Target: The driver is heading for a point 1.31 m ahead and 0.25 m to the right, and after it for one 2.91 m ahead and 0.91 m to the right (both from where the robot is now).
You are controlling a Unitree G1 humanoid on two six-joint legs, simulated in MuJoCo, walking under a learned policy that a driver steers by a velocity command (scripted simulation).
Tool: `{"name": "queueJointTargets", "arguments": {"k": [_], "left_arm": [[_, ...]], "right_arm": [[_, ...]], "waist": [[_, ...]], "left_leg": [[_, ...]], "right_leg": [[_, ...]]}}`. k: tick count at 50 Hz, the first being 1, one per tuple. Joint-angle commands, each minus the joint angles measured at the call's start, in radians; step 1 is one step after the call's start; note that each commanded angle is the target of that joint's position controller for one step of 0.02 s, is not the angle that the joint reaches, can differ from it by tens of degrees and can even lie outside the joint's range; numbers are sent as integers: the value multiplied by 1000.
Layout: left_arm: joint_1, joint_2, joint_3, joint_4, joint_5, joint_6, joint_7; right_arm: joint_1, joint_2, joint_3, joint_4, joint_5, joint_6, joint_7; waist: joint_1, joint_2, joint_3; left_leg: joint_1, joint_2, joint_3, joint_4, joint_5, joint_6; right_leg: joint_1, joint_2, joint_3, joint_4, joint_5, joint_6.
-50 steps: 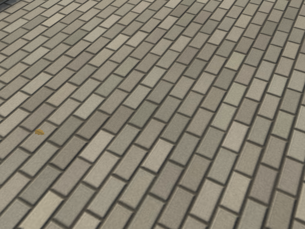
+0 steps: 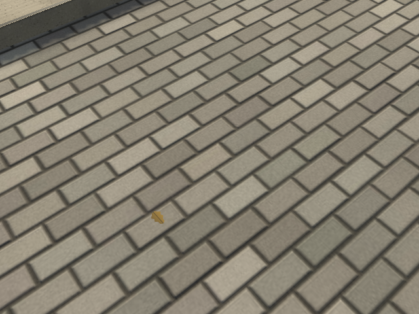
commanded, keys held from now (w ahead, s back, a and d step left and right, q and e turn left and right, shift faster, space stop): no key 0.16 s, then w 0.12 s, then w+e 0.42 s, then e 0.18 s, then no key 0.12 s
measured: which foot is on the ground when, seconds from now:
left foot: up 0.00-0.28, down 0.30-0.82, up 0.84-1.00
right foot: down 0.00-0.32, up 0.34-0.78, down 0.80-1.00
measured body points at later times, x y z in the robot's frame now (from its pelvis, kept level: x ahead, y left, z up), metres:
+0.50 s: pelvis +0.14 +0.03 +0.01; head +0.15 +0.05 +0.46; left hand +0.27 +0.29 -0.12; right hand +0.15 -0.24 -0.11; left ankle +0.11 +0.13 -0.73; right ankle +0.17 -0.12 -0.66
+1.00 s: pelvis +0.33 -0.08 +0.00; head +0.38 -0.11 +0.45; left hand +0.57 +0.12 -0.10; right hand +0.35 -0.38 -0.12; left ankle +0.37 +0.10 -0.64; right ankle +0.38 -0.16 -0.73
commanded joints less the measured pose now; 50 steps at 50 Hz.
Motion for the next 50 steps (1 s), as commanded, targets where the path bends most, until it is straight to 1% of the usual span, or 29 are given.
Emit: {"name": "queueJointTargets", "arguments": {"k": [1,3,6,8,11,14,15,16,17,18,19,20,21,22,24,30,35,37,38,39,40,41,42,43,44,45,46,48,50], "left_arm": [[18,54,-1,-11,18,-8,-3],[12,77,1,10,27,-8,5],[24,132,14,27,12,13,19],[41,139,15,42,4,29,24],[72,189,34,50,-26,55,31],[93,155,29,53,-36,66,45],[97,122,19,51,-35,64,45],[64,71,5,34,-36,55,42],[27,15,-8,-1,-38,39,39],[-27,82,6,-23,-34,26,39],[-5,122,23,-10,-48,21,31],[34,118,26,13,-53,25,26],[37,113,29,18,-49,29,24],[23,106,33,16,-44,34,23],[22,76,32,17,-39,47,19],[-108,27,21,-60,-30,66,2],[-209,26,17,-131,-35,72,-26],[-193,44,28,-150,-29,70,-39],[-130,67,42,-144,-26,70,-42],[10,107,66,-111,-28,68,-43],[144,173,99,-79,-26,72,-28],[227,281,121,-63,-18,82,5],[191,334,116,-115,0,78,3],[199,263,101,-124,2,84,2],[124,208,88,-132,-10,79,2],[46,165,76,-145,-26,76,3],[2,131,66,-154,-28,77,4],[-14,132,64,-152,-4,72,1],[1,141,63,-137,4,61,4]], "right_arm": [[98,-47,-21,-39,-10,10,-13],[86,-8,-9,-49,-9,18,-21],[17,-24,-5,-63,-13,32,-26],[-23,-52,-12,-67,-10,47,-26],[-120,-83,-21,-97,-7,48,-22],[-108,-77,-28,-84,-4,14,-14],[-57,-84,-33,-64,-6,2,-15],[22,-126,-47,-40,-10,-8,-20],[117,-199,-72,-2,-5,-11,-18],[173,-187,-74,0,-15,-25,-11],[135,-127,-57,-10,-27,-42,-9],[68,-107,-52,-32,-17,-52,-6],[24,-105,-52,-44,-2,-57,-4],[0,-92,-47,-47,-2,-58,-4],[9,-82,-45,-35,-19,-58,-3],[52,-122,-53,-4,-19,-51,-17],[101,-147,-61,23,-1,-36,-16],[62,-167,-65,12,2,-20,-20],[50,-185,-70,5,5,-11,-26],[30,-197,-71,-7,8,-3,-31],[30,-199,-68,-20,10,-7,-32],[49,-120,-43,-67,-37,-22,-24],[158,-59,-13,-91,-25,-51,-7],[50,-151,-40,-94,5,-65,0],[-20,-149,-39,-123,22,-64,-7],[-23,-143,-41,-104,7,-51,-24],[-18,-157,-51,-103,-7,-34,-37],[18,-136,-56,-106,-12,0,-44],[21,-115,-53,-115,-17,13,-49]], "waist": [[-39,-66,-129],[-53,-102,-133],[-34,-110,-185],[-18,-108,-178],[21,-128,-87],[-2,-107,-37],[-23,-76,-49],[-51,14,-60],[-65,223,-50],[-118,238,-21],[-82,139,-25],[-44,100,-44],[-30,86,-38],[-24,70,-28],[-19,64,-35],[-56,68,11],[-76,64,64],[-38,80,52],[-1,104,0],[72,102,-84],[138,68,-167],[112,-180,-278],[47,-281,-526],[109,-108,-517],[81,-100,-369],[37,-12,-253],[6,-20,-208],[-34,-58,-185],[-42,-80,-186]], "left_leg": [[-24,107,9,-97,74,-21],[26,105,37,-276,111,-36],[100,99,56,-463,240,-46],[127,96,57,-531,287,-46],[81,81,102,-604,214,-10],[119,69,123,-746,157,43],[206,93,87,-786,156,69],[329,187,-35,-856,98,116],[439,314,-261,-988,-50,196],[488,440,-441,-1052,-1,264],[486,433,-391,-1027,73,248],[488,392,-307,-1031,105,211],[487,379,-244,-1053,151,186],[468,360,-174,-1072,232,163],[427,312,-40,-1084,389,144],[358,284,172,-1111,472,129],[435,333,241,-1069,506,119],[445,331,288,-947,848,93],[435,325,302,-836,1072,77],[408,299,317,-664,1179,52],[282,248,328,-442,1067,4],[-38,155,317,-69,265,-56],[-264,-8,119,240,-268,-92],[-281,53,-8,272,-185,-68],[-322,87,22,218,-94,-47],[-300,134,39,143,-20,-51],[-243,155,41,87,20,-51],[-127,156,50,37,65,-52],[-124,142,55,-27,114,-60]], "right_leg": [[118,-268,205,-170,624,-196],[74,-246,134,-175,717,-200],[84,-246,106,-174,615,-187],[81,-251,124,-185,397,-176],[56,-276,240,-256,-276,-164],[67,-270,294,-214,-445,-135],[22,-238,285,-147,-418,-117],[-106,-162,200,2,-359,-77],[-314,-7,4,245,-362,-19],[-461,-24,64,437,-472,-15],[-486,-63,160,546,-418,-28],[-484,-83,185,584,-336,-33],[-499,-100,194,586,-262,-27],[-490,-116,201,578,-193,-16],[-447,-113,169,579,-84,16],[-383,-131,88,366,117,54],[-358,-130,15,249,44,10],[-265,-85,-44,213,-43,-22],[-156,-39,-81,215,-73,-37],[20,11,-97,160,-18,-62],[262,22,-52,90,113,-99],[579,-224,274,132,504,-179],[804,-486,785,25,577,-418],[718,-424,665,-17,559,-357],[580,-369,502,-18,533,-305],[410,-313,391,-40,506,-249],[278,-281,335,-65,489,-230],[119,-250,278,-106,524,-231],[91,-238,236,-116,601,-235]]}}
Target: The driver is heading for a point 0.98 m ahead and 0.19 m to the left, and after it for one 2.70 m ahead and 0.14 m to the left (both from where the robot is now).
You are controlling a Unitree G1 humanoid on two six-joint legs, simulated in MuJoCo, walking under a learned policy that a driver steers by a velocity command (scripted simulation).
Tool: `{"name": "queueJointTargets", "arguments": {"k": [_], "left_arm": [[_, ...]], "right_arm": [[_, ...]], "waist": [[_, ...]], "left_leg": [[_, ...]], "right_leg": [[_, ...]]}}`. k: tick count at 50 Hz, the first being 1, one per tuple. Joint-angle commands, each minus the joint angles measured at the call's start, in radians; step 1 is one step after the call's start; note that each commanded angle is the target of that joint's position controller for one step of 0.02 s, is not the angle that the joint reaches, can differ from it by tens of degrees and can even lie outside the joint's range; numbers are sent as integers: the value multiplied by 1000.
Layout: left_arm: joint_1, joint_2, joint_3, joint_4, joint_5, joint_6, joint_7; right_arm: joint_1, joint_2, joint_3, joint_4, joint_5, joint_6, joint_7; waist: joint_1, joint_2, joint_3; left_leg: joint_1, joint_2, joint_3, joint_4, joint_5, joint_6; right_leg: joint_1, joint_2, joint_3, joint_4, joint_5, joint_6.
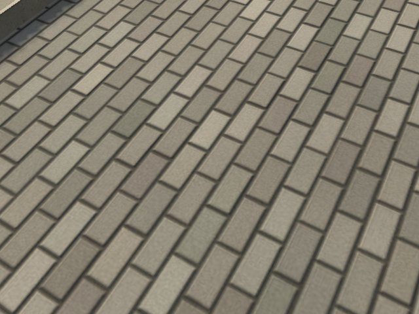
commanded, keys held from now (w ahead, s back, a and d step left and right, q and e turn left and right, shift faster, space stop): no key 0.04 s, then q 0.60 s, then no key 0.36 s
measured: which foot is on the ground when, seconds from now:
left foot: up 0.00-0.34, down 0.36-0.80, up 0.82-1.00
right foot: down 0.00-0.38, up 0.40-0.78, down 0.80-1.00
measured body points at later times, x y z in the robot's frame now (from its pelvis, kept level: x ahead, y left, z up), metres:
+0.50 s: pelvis +0.08 +0.05 +0.01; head +0.12 +0.08 +0.45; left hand +0.19 +0.35 -0.11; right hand +0.24 -0.22 -0.09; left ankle +0.06 +0.15 -0.73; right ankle +0.07 -0.08 -0.67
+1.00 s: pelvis +0.10 +0.01 +0.01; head +0.13 +0.00 +0.46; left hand +0.12 +0.30 -0.10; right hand +0.33 -0.20 -0.11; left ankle +0.02 +0.14 -0.68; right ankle +0.14 -0.09 -0.73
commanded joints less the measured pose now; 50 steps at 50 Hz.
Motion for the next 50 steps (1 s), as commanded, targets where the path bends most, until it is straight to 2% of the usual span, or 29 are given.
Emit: {"name": "queueJointTargets", "arguments": {"k": [1,2,5,7,9,12,15,17,18,19,20,21,22,23,24,25,27,32,35,37,39,40,41,42,43,44,46,48,50], "left_arm": [[13,124,25,-45,9,-23,10],[17,120,22,-39,7,-20,16],[-7,64,-3,-19,13,-11,31],[-6,76,-5,-1,27,-11,36],[2,103,-1,15,34,-10,38],[35,152,14,31,15,12,50],[54,158,20,23,-5,42,75],[32,162,25,8,-18,59,89],[41,163,28,8,-24,64,93],[44,145,27,-7,-18,59,93],[27,101,18,-46,8,44,88],[-89,101,18,-69,26,34,82],[-80,103,21,-70,12,29,70],[-52,98,24,-54,-8,34,66],[-36,101,26,-43,-11,42,67],[-35,111,31,-41,-7,47,72],[-37,89,26,-47,-7,48,72],[-65,86,22,-61,-13,40,66],[-38,105,26,-53,-18,36,56],[-24,108,27,-53,-18,28,47],[20,104,30,-41,-11,17,38],[42,144,38,-45,7,13,41],[38,212,46,-61,25,17,47],[50,189,36,-47,45,10,41],[24,163,29,-58,37,1,38],[-7,147,26,-57,22,-3,39],[-52,112,9,-57,1,-3,42],[-42,97,1,-37,1,8,49],[-10,105,2,-21,3,19,55]], "right_arm": [[160,-65,-23,-20,-9,23,-15],[140,-65,-23,-28,-11,26,-17],[103,-36,-9,-25,-7,37,-7],[53,-34,-3,-30,3,40,3],[20,-60,-7,-41,12,44,9],[-24,-95,-15,-80,16,45,17],[-25,-76,-11,-98,17,44,29],[17,-56,-8,-85,19,40,41],[40,-67,-12,-80,15,38,46],[59,-125,-27,-81,6,39,43],[65,-230,-56,-91,3,43,35],[154,-202,-54,-85,-3,47,34],[175,-177,-44,-90,-17,40,32],[112,-175,-48,-106,-12,35,29],[60,-168,-48,-123,5,37,27],[27,-159,-45,-135,17,42,22],[15,-163,-47,-145,15,59,20],[23,-190,-58,-167,14,81,8],[3,-179,-51,-180,8,90,11],[-6,-167,-42,-181,10,94,12],[-18,-144,-29,-183,16,97,8],[17,-111,-18,-179,0,93,7],[83,-59,-1,-178,-25,84,12],[45,-109,-18,-206,-15,74,8],[31,-179,-39,-188,-2,74,3],[28,-184,-47,-174,4,81,1],[47,-134,-39,-149,-2,99,-4],[45,-78,-20,-146,1,98,4],[-1,-37,0,-153,4,90,10]], "waist": [[-41,-88,-207],[-37,-92,-210],[-33,-99,-213],[-9,-112,-182],[9,-116,-150],[31,-118,-116],[30,-106,-119],[-2,-101,-137],[-18,-87,-151],[-10,-16,-183],[28,195,-202],[-74,249,-203],[-69,155,-238],[-33,87,-218],[-13,52,-195],[1,47,-189],[12,79,-187],[-11,125,-193],[-16,157,-198],[-13,167,-187],[21,144,-167],[10,62,-181],[-43,-182,-179],[-20,-290,-165],[-6,-201,-130],[-14,-161,-116],[-26,-152,-101],[-26,-175,-103],[12,-197,-118]], "left_leg": [[54,6,-6,-60,89,-8],[38,8,-11,-100,115,-12],[85,40,-27,-302,227,-15],[153,38,-20,-422,274,-8],[178,23,-8,-486,249,-3],[103,-5,7,-511,90,11],[70,-25,29,-550,15,26],[155,-56,67,-686,113,48],[235,-61,59,-783,268,71],[344,-3,-37,-800,530,113],[492,156,-262,-774,880,228],[612,271,-424,-833,1042,368],[643,272,-410,-840,980,384],[628,219,-340,-824,936,340],[597,180,-292,-824,896,301],[569,157,-268,-832,854,280],[511,111,-240,-836,845,273],[466,89,-285,-827,717,267],[432,90,-309,-813,661,260],[422,83,-338,-792,603,246],[374,33,-338,-756,448,191],[300,-21,-298,-683,275,139],[166,-172,-165,-495,-95,74],[104,-177,-137,-345,-288,32],[93,-147,-152,-208,-253,14],[77,-142,-147,-153,-193,2],[107,-120,-141,-149,-108,-29],[169,-98,-63,-273,-62,-47],[237,-79,-7,-455,-56,-50]], "right_leg": [[113,-278,180,-133,631,-194],[127,-278,177,-133,615,-187],[135,-261,123,-157,444,-139],[106,-262,109,-191,314,-122],[118,-278,122,-206,218,-125],[233,-340,178,-165,214,-148],[350,-390,214,-99,318,-155],[362,-370,172,-32,419,-121],[340,-336,132,15,411,-80],[267,-264,63,126,314,-16],[44,-115,-62,295,50,72],[-194,-6,-39,484,-466,121],[-257,-30,51,639,-540,123],[-285,-56,75,697,-482,130],[-301,-72,80,686,-422,141],[-282,-89,86,654,-371,152],[-216,-68,57,585,-310,175],[-111,-50,63,359,-239,192],[-23,-56,51,271,-232,182],[27,-60,40,171,-204,164],[157,-71,28,-58,-12,127],[260,-184,129,-85,90,89],[336,-381,338,-91,367,-12],[238,-506,510,-135,362,-183],[212,-476,478,-149,273,-204],[210,-419,400,-139,207,-162],[190,-352,300,-135,179,-114],[188,-289,207,-133,205,-96],[220,-268,172,-108,239,-91]]}}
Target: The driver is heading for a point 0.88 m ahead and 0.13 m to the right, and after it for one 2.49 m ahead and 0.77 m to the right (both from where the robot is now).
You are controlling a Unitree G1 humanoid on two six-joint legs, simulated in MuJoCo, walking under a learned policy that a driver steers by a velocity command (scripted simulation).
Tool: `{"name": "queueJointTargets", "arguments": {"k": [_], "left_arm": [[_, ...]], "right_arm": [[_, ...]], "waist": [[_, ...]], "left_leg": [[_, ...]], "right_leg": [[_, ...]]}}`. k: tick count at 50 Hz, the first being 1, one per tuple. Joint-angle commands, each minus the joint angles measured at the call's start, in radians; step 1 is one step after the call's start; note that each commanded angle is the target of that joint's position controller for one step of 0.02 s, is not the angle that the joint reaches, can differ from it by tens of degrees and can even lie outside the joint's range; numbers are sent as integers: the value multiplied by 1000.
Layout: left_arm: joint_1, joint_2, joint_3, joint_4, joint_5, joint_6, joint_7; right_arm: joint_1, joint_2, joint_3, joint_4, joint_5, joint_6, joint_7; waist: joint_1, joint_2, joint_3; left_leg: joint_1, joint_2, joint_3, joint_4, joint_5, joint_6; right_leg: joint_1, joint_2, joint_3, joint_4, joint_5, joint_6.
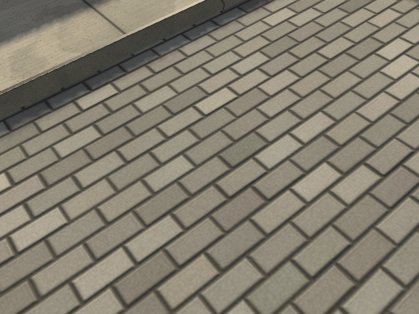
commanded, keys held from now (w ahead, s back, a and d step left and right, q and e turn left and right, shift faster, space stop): no key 0.04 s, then w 0.88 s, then w+e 0.08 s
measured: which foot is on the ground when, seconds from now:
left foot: up 0.00-0.10, down 0.12-0.44, up 0.46-0.92, down 0.94-1.00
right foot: down 0.00-0.16, up 0.18-0.42, down 0.44-0.96, up 0.98-1.00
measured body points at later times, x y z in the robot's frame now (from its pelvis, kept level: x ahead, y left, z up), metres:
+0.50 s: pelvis +0.09 -0.03 -0.01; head +0.11 -0.05 +0.44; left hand +0.24 +0.24 -0.11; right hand +0.12 -0.31 -0.15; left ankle -0.02 +0.13 -0.69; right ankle +0.12 -0.12 -0.74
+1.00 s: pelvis +0.35 +0.01 -0.02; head +0.40 +0.01 +0.42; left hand +0.33 +0.29 -0.16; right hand +0.58 -0.22 -0.09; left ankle +0.46 +0.10 -0.74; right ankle +0.15 -0.13 -0.68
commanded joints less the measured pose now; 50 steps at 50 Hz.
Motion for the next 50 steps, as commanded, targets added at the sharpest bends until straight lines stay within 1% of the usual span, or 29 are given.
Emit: {"name": "queueJointTargets", "arguments": {"k": [1,2,5,6,7,8,9,10,11,14,17,19,21,22,23,24,25,27,29,33,36,41,44,45,46,47,48,49,50], "left_arm": [[-36,156,31,-47,-1,0,10],[-23,167,33,-42,-4,4,10],[8,166,28,-25,-24,6,5],[6,162,25,-26,-17,-1,0],[-14,128,18,-42,-9,-12,-5],[-73,108,12,-62,-13,-24,-6],[-119,105,14,-82,-28,-39,-8],[-151,123,22,-99,-43,-52,-8],[-156,146,32,-106,-49,-61,-11],[-144,123,27,-102,-45,-85,-39],[-138,90,13,-89,-29,-87,-65],[-54,113,22,-58,-36,-77,-67],[94,155,44,-10,-41,-65,-52],[217,210,62,12,-38,-67,-38],[318,357,89,19,-21,-68,-38],[281,303,72,14,-16,-78,-46],[205,244,53,1,-19,-84,-45],[114,181,32,-21,-7,-83,-45],[93,165,27,-26,-1,-81,-40],[143,181,30,-4,-15,-85,-27],[179,193,30,11,-19,-76,-16],[257,211,33,45,-32,-61,-12],[256,231,43,53,-32,-48,-8],[249,246,47,52,-29,-44,-7],[234,249,48,49,-26,-36,-5],[234,227,37,39,-17,-33,-3],[325,118,4,5,-4,-45,-8],[365,84,-12,26,-24,-64,-15],[263,203,24,3,-57,-75,-18]], "right_arm": [[-24,-21,3,-60,7,-17,4],[-16,-35,-1,-52,11,-18,5],[49,-53,-5,-7,5,-17,9],[72,-78,-9,-9,0,-20,6],[108,-125,-21,1,-4,-25,7],[162,-136,-30,20,-2,-36,16],[197,-148,-31,24,-4,-51,23],[192,-158,-32,30,-6,-67,23],[196,-142,-27,31,-7,-84,21],[177,-117,-21,26,15,-103,23],[159,-139,-29,19,18,-92,32],[151,-142,-30,17,25,-88,38],[143,-107,-15,14,17,-93,40],[132,-51,3,5,7,-99,41],[163,23,25,-57,9,-120,32],[156,-54,4,-57,36,-133,25],[109,-103,-10,-61,56,-138,29],[80,-87,-10,-44,30,-136,32],[96,-64,-10,-32,17,-128,43],[8,-35,-1,-64,2,-119,46],[-107,-1,17,-101,9,-130,58],[-245,-7,22,-153,23,-140,91],[-230,-41,11,-161,21,-143,103],[-180,-64,1,-151,19,-142,99],[-58,-97,-18,-119,18,-139,92],[108,-140,-37,-79,14,-136,78],[242,-240,-59,-63,-19,-133,68],[270,-188,-45,-49,-10,-132,73],[215,-124,-25,-51,-3,-131,72]], "waist": [[7,-222,-82],[11,-222,-90],[-10,-191,-80],[-14,-161,-73],[-14,-57,-49],[-50,57,-2],[-80,160,57],[-86,204,126],[-86,208,149],[-69,105,94],[-61,118,34],[-13,110,17],[63,75,-18],[120,-36,-77],[115,-360,-173],[103,-289,-142],[73,-223,-19],[31,-136,43],[0,-152,33],[10,-100,44],[44,-110,55],[76,-102,92],[36,-121,59],[3,-142,14],[-69,-145,-68],[-145,-131,-185],[-132,68,-372],[-124,218,-500],[-139,120,-330]], "left_leg": [[64,31,67,-200,17,-15],[92,26,78,-271,52,-11],[285,-3,123,-508,223,46],[331,41,75,-461,175,85],[307,90,7,-452,11,149],[235,140,-108,-550,-209,222],[232,252,-296,-697,-334,286],[218,327,-420,-762,-318,329],[256,357,-458,-772,-229,347],[387,311,-311,-741,15,295],[250,217,-130,-718,157,262],[139,212,-102,-685,139,249],[41,181,-62,-552,199,207],[-51,110,26,-284,225,150],[-284,-9,109,105,-31,82],[-393,9,-1,286,-98,84],[-463,72,-4,332,-14,114],[-422,133,23,275,149,130],[-338,160,35,209,240,123],[-371,153,72,32,370,78],[-312,126,102,-179,511,69],[-275,89,111,-351,558,96],[-215,59,120,-396,458,141],[-131,30,142,-394,417,160],[34,-4,171,-413,415,190],[321,43,127,-390,440,228],[749,324,-258,-368,357,349],[854,454,-634,-549,179,421],[723,419,-527,-594,102,361]], "right_leg": [[100,-187,161,-97,364,-178],[112,-197,177,-86,365,-183],[-2,-156,183,-113,-102,-122],[-81,-141,182,-96,-250,-92],[-157,-66,92,-25,-346,-54],[-203,16,-25,111,-350,-8],[-284,45,-83,270,-270,12],[-359,16,-46,366,-270,-5],[-441,-22,0,462,-319,-22],[-488,-82,10,384,-223,-58],[-195,-21,-80,208,-86,-26],[6,10,-103,117,47,-13],[209,21,-95,85,32,-27],[356,-99,67,17,-34,-71],[511,-372,560,-158,-220,-238],[448,-417,778,-276,-448,-298],[362,-401,668,-278,-474,-267],[238,-302,445,-279,-255,-210],[171,-239,308,-308,-87,-185],[176,-216,170,-338,183,-199],[160,-188,88,-341,246,-179],[241,-240,77,-316,251,-170],[338,-270,71,-224,456,-142],[357,-264,62,-151,633,-132],[345,-234,33,3,798,-115],[201,-191,18,223,744,-84],[-176,-64,-17,628,309,-27],[-370,49,102,848,-325,-8],[-467,-12,150,916,-292,-16]]}}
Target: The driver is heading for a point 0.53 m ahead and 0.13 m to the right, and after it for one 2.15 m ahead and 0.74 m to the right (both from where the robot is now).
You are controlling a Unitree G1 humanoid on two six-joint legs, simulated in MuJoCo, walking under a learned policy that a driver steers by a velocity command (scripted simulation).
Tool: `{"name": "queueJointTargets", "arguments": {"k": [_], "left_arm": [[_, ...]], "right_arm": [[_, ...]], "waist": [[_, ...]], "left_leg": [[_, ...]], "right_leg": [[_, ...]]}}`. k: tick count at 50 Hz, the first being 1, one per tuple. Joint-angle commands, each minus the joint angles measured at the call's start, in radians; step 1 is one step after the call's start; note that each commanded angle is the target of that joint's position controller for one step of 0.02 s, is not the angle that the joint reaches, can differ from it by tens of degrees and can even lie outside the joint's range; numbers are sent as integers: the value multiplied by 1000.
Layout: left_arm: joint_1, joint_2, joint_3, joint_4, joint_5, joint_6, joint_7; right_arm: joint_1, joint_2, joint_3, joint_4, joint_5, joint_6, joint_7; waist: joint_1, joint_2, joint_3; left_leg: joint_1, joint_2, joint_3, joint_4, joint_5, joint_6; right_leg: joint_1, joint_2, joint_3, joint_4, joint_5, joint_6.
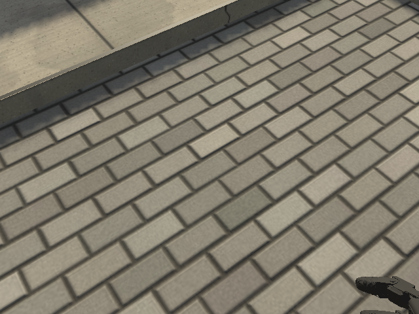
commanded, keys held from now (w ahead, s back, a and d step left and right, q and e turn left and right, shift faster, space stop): w+e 0.56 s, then e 0.16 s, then no key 0.28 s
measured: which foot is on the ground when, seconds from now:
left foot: down 0.00-0.50, up 0.52-0.92, down 0.94-1.00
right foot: up 0.00-0.48, down 0.50-0.96, up 0.98-1.00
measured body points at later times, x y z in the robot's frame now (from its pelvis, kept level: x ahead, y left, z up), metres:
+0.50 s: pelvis +0.27 -0.04 +0.00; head +0.31 -0.06 +0.45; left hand +0.53 +0.14 -0.09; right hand +0.23 -0.33 -0.13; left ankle +0.12 +0.10 -0.71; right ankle +0.37 -0.16 -0.72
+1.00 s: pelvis +0.50 -0.10 +0.01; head +0.53 -0.11 +0.45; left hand +0.73 +0.10 -0.10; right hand +0.55 -0.41 -0.08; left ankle +0.64 -0.05 -0.72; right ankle +0.38 -0.16 -0.71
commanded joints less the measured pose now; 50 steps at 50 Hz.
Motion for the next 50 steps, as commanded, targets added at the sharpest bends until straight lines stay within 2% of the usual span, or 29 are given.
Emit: {"name": "queueJointTargets", "arguments": {"k": [1,2,3,4,7,10,13,18,20,22,23,24,25,26,27,28,29,30,31,33,36,39,43,45,46,47,48,49,50], "left_arm": [[-70,154,29,-124,-40,-44,-4],[-107,135,28,-131,-28,-40,-1],[-95,126,36,-124,-16,-27,3],[-60,104,36,-110,-16,-11,3],[-56,63,36,-109,-13,23,10],[-133,61,39,-139,-6,22,9],[-217,44,32,-164,-3,7,-13],[-386,23,17,-249,-1,2,-46],[-412,30,18,-281,-2,3,-58],[-376,58,33,-297,-3,9,-63],[-309,85,48,-290,-4,13,-62],[-180,128,74,-264,-7,16,-57],[-5,195,110,-220,-7,23,-40],[35,315,135,-209,-12,26,-21],[35,292,118,-250,-2,6,-29],[14,215,96,-243,5,-7,-36],[-52,186,86,-249,4,-14,-36],[-138,155,76,-265,4,-14,-34],[-190,127,67,-286,10,-12,-29],[-217,136,69,-298,17,-9,-18],[-197,175,81,-282,12,1,6],[-185,154,73,-268,1,27,27],[-143,139,62,-241,11,40,33],[-155,128,55,-236,15,38,32],[-176,117,50,-236,13,37,32],[-178,99,43,-235,15,33,31],[-132,63,32,-247,36,24,28],[0,44,23,-220,28,20,28],[-22,97,28,-218,26,32,26]], "right_arm": [[291,-147,-52,22,1,3,-16],[233,-122,-44,29,-4,-2,-13],[190,-97,-39,31,-10,-13,-12],[165,-91,-40,38,-15,-21,-10],[148,-100,-49,70,-15,-42,-10],[172,-118,-56,101,-20,-41,-23],[182,-141,-60,115,-16,-30,-36],[270,-180,-74,158,3,4,-46],[279,-194,-80,167,13,22,-48],[253,-222,-87,159,20,37,-54],[241,-236,-90,154,23,45,-58],[224,-240,-90,149,27,52,-61],[218,-221,-79,139,25,49,-65],[292,-86,-38,89,-16,29,-55],[269,-90,-23,68,-1,-15,-42],[148,-164,-43,38,40,-39,-29],[116,-160,-39,25,43,-51,-30],[123,-161,-43,40,16,-51,-40],[142,-178,-53,48,-3,-39,-46],[175,-160,-54,48,-15,-9,-48],[144,-115,-38,34,-20,16,-57],[76,-93,-24,28,-11,19,-48],[7,-116,-28,14,-6,11,-25],[23,-142,-40,13,-16,2,-21],[53,-141,-43,22,-21,-5,-20],[83,-147,-45,28,-32,-14,-22],[101,-198,-50,15,-53,-20,-29],[124,-189,-46,20,-65,-7,-33],[168,-108,-28,41,-38,7,-29]], "waist": [[-164,120,-220],[-126,56,-134],[-87,75,-100],[-62,97,-86],[-36,78,-37],[-51,60,-5],[-81,45,10],[-151,22,59],[-146,34,58],[-104,71,3],[-61,92,-48],[17,90,-120],[105,47,-209],[29,-211,-282],[30,-181,-451],[69,-92,-347],[29,-56,-217],[-25,8,-143],[-61,-1,-114],[-97,-12,-116],[-96,-35,-120],[-59,-89,-156],[-17,-104,-157],[-32,-110,-145],[-58,-110,-139],[-77,-89,-148],[-52,15,-220],[-21,184,-315],[-54,232,-351]], "left_leg": [[671,368,-531,-294,-200,179],[520,325,-422,-335,-115,159],[428,286,-333,-370,-58,142],[362,265,-277,-406,-34,137],[288,257,-151,-469,64,145],[333,245,-54,-482,132,139],[373,224,40,-483,173,114],[542,279,97,-441,226,107],[609,300,113,-387,326,95],[638,301,143,-271,644,72],[637,294,155,-160,805,60],[590,269,175,19,863,38],[413,227,186,279,705,-5],[-35,71,162,650,-128,-72],[-221,-48,-97,830,-499,-77],[-323,12,-164,839,-415,-55],[-319,50,-149,762,-331,-42],[-257,89,-141,677,-278,-52],[-178,112,-138,625,-251,-66],[-93,108,-122,567,-223,-99],[-65,60,-92,394,-117,-139],[4,25,-79,170,87,-146],[35,12,-105,20,155,-120],[49,15,-113,-38,104,-82],[95,14,-104,-104,140,-58],[192,35,-109,-181,322,-29],[366,166,-224,-131,704,27],[565,336,-406,-88,925,206],[562,410,-550,-147,787,277]], "right_leg": [[-606,-57,69,442,45,-20],[-572,-96,53,378,116,-15],[-517,-129,60,323,167,-11],[-459,-143,62,306,198,-3],[-471,-149,67,263,258,17],[-561,-143,88,134,406,29],[-551,-132,35,-53,552,27],[-617,-119,-49,-222,521,-3],[-622,-102,-82,-252,434,-26],[-515,-43,-141,-260,332,-63],[-416,-1,-169,-255,282,-87],[-238,44,-184,-295,293,-119],[57,43,-117,-353,351,-165],[412,-214,362,-381,292,-313],[548,-350,803,-554,172,-436],[496,-325,679,-601,193,-369],[340,-288,527,-595,348,-329],[183,-243,401,-582,547,-290],[70,-211,315,-585,713,-272],[-47,-177,243,-596,905,-268],[-124,-118,150,-578,1025,-245],[-124,-73,95,-545,925,-184],[-48,-126,177,-490,785,-166],[-5,-154,232,-426,767,-155],[-3,-142,237,-382,749,-139],[-22,-94,224,-321,710,-106],[-95,-15,187,-195,527,-61],[-249,73,130,-10,106,8],[-312,59,120,99,-219,54]]}}
Velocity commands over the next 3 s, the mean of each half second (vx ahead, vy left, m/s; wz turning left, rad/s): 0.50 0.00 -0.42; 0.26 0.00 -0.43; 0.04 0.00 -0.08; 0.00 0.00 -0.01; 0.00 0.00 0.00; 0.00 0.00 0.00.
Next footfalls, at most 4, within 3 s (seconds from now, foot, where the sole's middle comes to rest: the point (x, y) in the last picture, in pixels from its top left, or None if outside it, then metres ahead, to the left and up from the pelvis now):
0.50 right None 0.41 -0.17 -0.76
0.94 left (253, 240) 0.68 -0.07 -0.76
1.22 right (314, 304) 0.48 -0.26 -0.76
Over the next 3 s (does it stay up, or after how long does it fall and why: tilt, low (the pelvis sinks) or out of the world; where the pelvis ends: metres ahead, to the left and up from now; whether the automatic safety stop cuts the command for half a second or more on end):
stays up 0.55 -0.15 0.02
